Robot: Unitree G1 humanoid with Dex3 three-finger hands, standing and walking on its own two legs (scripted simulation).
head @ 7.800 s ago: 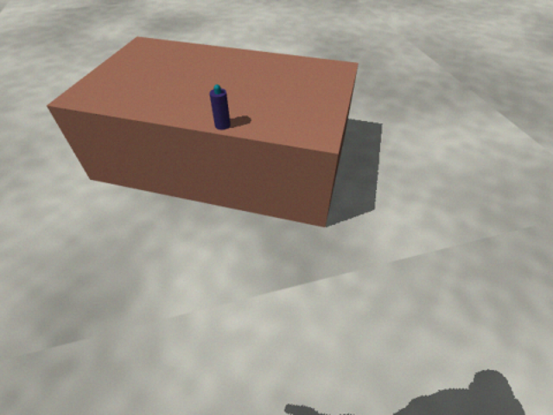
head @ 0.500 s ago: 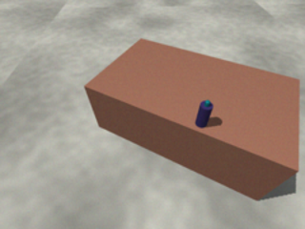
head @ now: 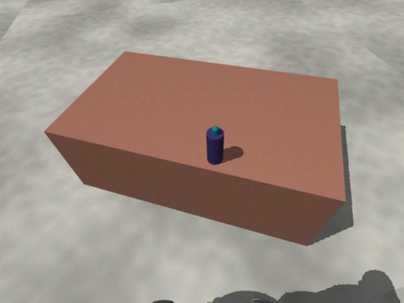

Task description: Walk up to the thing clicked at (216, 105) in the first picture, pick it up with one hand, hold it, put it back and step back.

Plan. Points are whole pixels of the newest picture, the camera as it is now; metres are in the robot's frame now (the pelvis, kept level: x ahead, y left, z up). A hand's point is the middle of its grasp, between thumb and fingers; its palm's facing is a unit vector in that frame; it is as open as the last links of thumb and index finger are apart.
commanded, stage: walk up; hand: left
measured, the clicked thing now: (215, 143) +0.68 +0.02 -0.21
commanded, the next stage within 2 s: none
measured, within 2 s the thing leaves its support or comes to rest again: neither
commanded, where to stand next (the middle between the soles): +0.27 -0.10 m, yaw -13 degrees
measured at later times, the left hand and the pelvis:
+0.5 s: hand (138, 237) +0.28 +0.20 -0.12, palm faces -0.25 -0.91 -0.33, open 7.4 cm; pelvis +0.14 -0.05 +0.02, yaw -10 degrees
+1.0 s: hand (185, 203) +0.38 +0.10 -0.14, palm faces -0.24 -0.89 -0.38, open 7.4 cm; pelvis +0.21 -0.12 +0.00, yaw -13 degrees
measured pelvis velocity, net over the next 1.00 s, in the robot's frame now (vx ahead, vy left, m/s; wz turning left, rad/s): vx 0.21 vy -0.12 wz -0.23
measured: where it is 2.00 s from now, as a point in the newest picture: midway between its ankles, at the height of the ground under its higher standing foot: outside the picture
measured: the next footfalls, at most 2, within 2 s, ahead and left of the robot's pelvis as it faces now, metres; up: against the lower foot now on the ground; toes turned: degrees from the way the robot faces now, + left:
left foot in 0.22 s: +0.18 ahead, +0.08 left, +0.00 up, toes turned +0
right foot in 0.62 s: +0.28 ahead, -0.26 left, +0.00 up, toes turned -12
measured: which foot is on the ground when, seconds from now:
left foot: up 0.00-0.20, down 0.22-0.64, up 0.66-0.98, down 1.00-1.00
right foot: down 0.00-0.22, up 0.24-0.60, down 0.62-1.00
